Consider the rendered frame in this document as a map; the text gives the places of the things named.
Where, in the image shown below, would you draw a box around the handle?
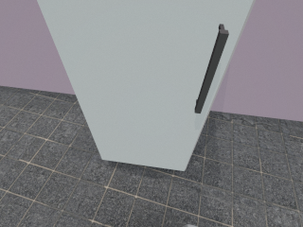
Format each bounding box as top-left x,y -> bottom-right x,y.
194,24 -> 229,114

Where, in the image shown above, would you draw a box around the fridge door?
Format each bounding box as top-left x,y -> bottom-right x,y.
37,0 -> 254,171

